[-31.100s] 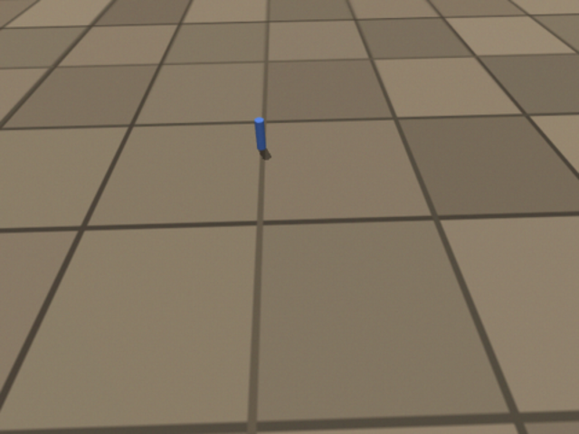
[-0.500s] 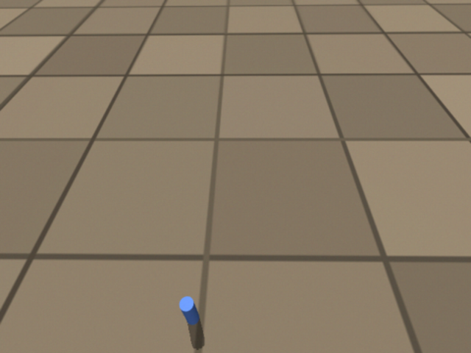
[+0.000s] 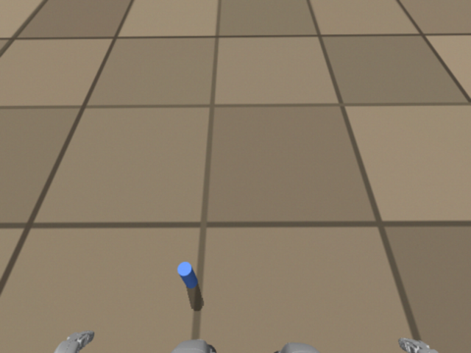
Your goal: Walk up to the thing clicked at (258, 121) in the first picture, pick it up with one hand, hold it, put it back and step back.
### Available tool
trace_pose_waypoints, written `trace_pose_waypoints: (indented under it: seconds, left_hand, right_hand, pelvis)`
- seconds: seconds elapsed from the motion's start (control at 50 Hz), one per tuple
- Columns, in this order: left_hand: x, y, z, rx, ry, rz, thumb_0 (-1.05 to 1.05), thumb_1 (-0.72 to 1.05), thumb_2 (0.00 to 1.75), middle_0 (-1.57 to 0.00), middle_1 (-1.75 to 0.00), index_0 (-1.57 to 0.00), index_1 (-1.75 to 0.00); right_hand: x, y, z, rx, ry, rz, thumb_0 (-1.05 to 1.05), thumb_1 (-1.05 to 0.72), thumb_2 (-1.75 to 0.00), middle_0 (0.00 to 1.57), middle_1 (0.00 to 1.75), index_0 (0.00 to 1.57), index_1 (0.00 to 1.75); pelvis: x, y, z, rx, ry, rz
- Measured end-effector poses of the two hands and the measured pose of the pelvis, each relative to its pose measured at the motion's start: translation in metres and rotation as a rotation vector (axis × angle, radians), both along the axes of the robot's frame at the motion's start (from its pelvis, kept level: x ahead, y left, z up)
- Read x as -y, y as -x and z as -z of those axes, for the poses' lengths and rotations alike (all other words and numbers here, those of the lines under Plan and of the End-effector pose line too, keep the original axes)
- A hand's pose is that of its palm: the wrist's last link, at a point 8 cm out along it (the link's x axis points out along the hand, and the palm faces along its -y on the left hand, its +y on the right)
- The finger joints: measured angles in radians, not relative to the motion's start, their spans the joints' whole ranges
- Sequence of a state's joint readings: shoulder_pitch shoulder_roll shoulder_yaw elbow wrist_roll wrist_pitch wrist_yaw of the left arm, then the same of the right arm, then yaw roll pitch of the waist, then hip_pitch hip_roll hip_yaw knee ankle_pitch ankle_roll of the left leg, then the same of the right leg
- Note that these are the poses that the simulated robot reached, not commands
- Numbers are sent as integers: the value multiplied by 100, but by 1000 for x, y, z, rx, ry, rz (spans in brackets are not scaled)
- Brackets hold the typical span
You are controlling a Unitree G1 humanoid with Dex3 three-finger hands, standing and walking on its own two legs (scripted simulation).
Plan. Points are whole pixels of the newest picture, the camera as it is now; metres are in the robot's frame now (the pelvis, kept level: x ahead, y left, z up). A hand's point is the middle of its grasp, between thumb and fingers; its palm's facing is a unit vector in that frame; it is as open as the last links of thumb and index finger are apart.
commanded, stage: step back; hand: left
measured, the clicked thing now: (188, 275) +0.41 +0.22 -0.67
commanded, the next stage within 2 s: none
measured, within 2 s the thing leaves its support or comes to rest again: neither
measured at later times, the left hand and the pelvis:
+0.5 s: hand out of the picture +0.03 +0.30 -0.16, palm faces +0.01 -0.93 -0.37, open 7.3 cm; pelvis -0.09 +0.04 +0.00, yaw +2 degrees
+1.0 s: hand out of the picture -0.08 +0.30 -0.14, palm faces -0.01 -0.91 -0.42, open 7.3 cm; pelvis -0.20 +0.03 -0.01, yaw +0 degrees
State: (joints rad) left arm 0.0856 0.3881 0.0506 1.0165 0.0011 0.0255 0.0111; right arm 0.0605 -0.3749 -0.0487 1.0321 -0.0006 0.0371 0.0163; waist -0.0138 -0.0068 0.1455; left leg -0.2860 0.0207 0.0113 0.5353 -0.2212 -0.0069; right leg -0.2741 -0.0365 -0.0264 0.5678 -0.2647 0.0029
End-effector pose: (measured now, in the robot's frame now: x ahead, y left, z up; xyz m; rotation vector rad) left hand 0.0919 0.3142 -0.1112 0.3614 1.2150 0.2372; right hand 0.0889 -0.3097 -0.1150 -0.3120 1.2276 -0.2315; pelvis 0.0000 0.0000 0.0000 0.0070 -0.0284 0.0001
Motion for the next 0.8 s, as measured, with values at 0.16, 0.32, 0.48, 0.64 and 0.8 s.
trace_pose_waypoints:
  seconds: [0.16, 0.32, 0.48, 0.64, 0.8]
  left_hand:
    - [2, 30, 1, 10, -19, 23, 0, 91, 90, -20, -30, -21, -30]
    - [-21, 28, 12, 119, 4, 23, 1, 90, 90, -20, -30, -21, -30]
    - [-31, 61, 12, 86, 28, 0, 1, 91, 90, -20, -30, -21, -30]
    - [-25, 105, 11, 26, 11, 46, 1, 91, 90, -20, -30, -21, -30]
    - [-8, 147, -2, 40, -8, 66, 1, 91, 90, -20, -30, -21, -30]
  right_hand:
    - [9, 17, 10, 11, 14, -11, 1, -90, -90, 20, 30, 21, 30]
    - [-14, 73, 8, -67, 59, -58, 1, -90, -90, 20, 30, 21, 30]
    - [-37, 115, -12, -82, 72, -50, 1, -90, -90, 20, 30, 21, 30]
    - [-33, 116, -5, 51, 59, -44, 1, -90, -90, 20, 30, 21, 30]
    - [-24, 136, 10, 85, 5, -13, 1, -90, -90, 20, 30, 21, 30]
  pelvis:
    - [-1, 30, 9, 6, -5, -4]
    - [-25, 59, 18, -18, 9, -55]
    - [-35, 86, 3, -13, 27, -33]
    - [-32, 118, 8, -9, 18, 19]
    - [-21, 153, 10, 9, 1, 42]
